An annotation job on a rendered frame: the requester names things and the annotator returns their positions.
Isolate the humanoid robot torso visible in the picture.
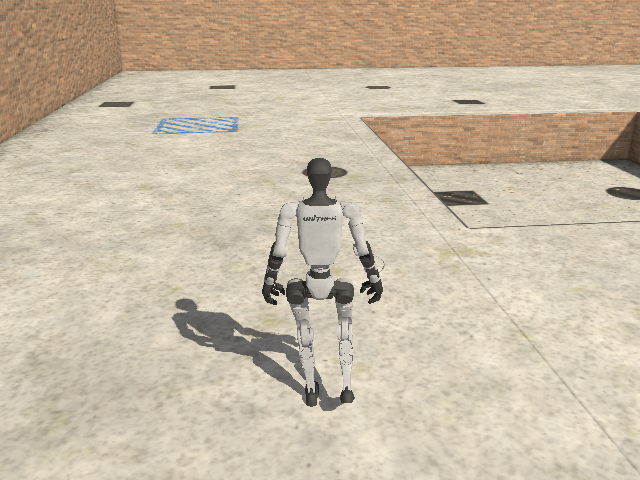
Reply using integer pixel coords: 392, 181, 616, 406
296, 196, 343, 300

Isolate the right robot upper arm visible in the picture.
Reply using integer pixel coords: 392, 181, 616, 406
340, 201, 369, 257

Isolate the right robot forearm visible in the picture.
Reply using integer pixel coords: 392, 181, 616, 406
359, 241, 380, 283

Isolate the right robot hand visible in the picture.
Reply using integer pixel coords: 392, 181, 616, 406
360, 279, 383, 304

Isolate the left robot shin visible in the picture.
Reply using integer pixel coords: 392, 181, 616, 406
297, 329, 315, 393

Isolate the left robot hand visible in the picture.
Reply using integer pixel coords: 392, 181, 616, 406
262, 282, 285, 305

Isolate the left robot upper arm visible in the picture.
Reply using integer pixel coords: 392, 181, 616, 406
273, 201, 299, 258

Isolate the left robot forearm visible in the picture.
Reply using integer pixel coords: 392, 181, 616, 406
264, 242, 283, 285

